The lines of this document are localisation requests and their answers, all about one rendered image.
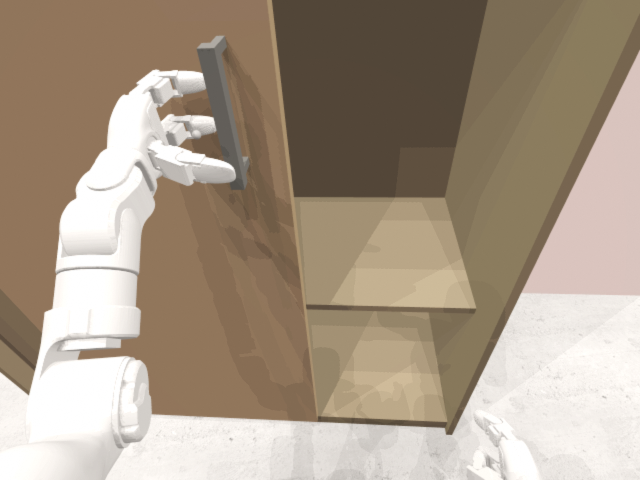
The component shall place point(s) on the left robot forearm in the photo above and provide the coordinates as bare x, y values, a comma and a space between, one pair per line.
98, 261

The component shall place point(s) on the wardrobe door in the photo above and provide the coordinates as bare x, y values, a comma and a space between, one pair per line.
223, 328
18, 332

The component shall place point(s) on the handle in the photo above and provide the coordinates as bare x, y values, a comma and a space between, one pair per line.
217, 89

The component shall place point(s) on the right robot hand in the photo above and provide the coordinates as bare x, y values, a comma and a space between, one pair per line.
514, 461

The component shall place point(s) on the left robot hand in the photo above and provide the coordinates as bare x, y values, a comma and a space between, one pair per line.
135, 124

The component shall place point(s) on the robot left upper arm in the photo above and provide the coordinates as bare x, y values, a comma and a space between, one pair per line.
83, 414

